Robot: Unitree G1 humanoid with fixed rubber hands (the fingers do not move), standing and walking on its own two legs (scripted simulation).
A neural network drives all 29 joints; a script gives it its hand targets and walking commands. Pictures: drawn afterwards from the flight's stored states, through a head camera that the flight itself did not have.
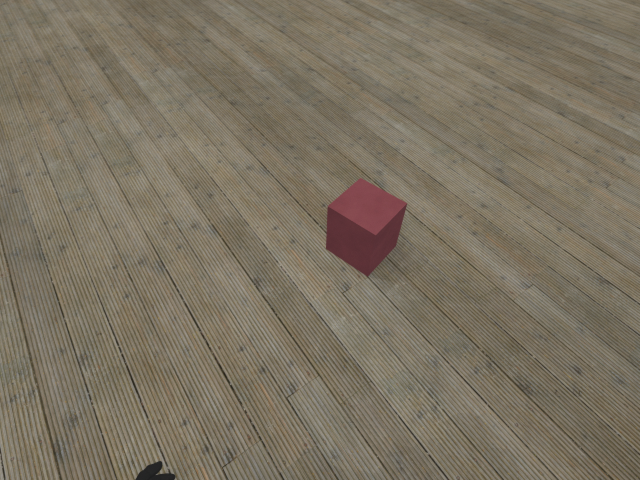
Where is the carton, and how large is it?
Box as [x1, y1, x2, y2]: [326, 178, 406, 276]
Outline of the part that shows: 360,178 328,205 326,248 367,276 394,247 406,203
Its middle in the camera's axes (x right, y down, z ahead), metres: +0.18 -0.05 +1.49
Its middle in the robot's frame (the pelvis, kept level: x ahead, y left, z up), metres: +1.06 -0.16 -0.65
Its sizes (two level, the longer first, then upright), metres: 0.210 0.200 0.250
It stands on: the floor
